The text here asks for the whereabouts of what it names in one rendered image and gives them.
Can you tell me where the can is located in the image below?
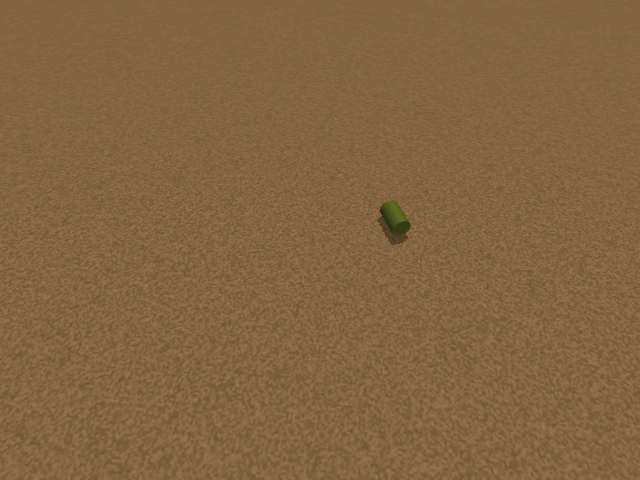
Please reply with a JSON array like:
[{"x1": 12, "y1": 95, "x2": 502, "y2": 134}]
[{"x1": 380, "y1": 200, "x2": 411, "y2": 236}]

